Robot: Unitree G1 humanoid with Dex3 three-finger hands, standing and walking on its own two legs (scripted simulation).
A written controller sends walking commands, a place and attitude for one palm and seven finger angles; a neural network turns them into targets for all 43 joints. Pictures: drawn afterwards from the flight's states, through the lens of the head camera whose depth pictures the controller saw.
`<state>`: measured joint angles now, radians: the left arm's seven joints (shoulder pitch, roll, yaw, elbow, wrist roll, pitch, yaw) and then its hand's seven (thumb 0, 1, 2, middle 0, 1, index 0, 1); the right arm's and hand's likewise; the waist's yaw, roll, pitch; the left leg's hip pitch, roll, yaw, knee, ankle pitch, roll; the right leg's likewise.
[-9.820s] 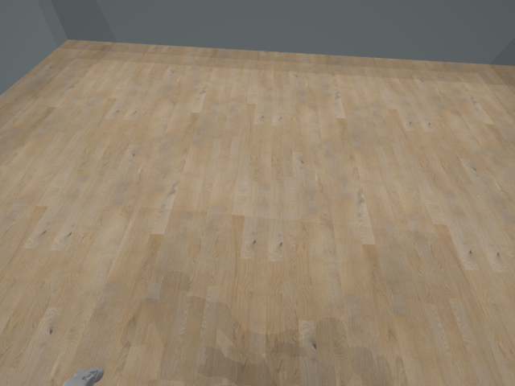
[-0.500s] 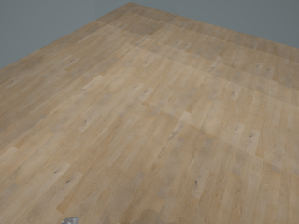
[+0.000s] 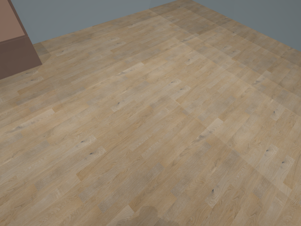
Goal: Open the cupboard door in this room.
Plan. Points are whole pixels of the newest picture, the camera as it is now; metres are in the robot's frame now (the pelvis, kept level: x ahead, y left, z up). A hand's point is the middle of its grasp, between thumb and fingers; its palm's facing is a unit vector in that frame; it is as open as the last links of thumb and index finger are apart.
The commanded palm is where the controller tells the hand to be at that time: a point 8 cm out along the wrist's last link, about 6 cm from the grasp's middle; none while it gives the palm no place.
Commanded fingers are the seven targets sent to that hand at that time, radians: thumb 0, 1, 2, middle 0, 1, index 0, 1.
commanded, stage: turn or walk to find it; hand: left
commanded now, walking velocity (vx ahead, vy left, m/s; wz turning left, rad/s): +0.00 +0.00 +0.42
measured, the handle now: out of the picture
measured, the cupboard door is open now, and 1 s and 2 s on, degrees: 0 0 0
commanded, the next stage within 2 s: stand and wait in 0.50 s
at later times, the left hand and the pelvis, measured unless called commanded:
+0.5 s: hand out of the picture +0.03 +0.17 -0.13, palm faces +0.22 -0.94 -0.28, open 7.4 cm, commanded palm none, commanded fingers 0.00 0.90 0.90 -0.20 -0.30 -0.20 -0.30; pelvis -0.03 -0.04 +0.01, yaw +12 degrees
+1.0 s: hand out of the picture -0.11 +0.19 -0.16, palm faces +0.41 -0.88 -0.23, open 7.4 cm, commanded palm none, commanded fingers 0.00 0.90 0.90 -0.20 -0.30 -0.20 -0.30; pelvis -0.06 -0.01 +0.02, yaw +21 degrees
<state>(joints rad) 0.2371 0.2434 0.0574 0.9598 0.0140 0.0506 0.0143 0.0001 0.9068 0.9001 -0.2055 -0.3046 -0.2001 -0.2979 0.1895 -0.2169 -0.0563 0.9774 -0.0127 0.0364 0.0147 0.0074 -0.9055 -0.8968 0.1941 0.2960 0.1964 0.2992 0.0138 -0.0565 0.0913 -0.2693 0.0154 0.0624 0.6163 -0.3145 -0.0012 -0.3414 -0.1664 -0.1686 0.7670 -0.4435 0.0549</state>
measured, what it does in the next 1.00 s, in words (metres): steps on the spot, turning left: right foot, then left foot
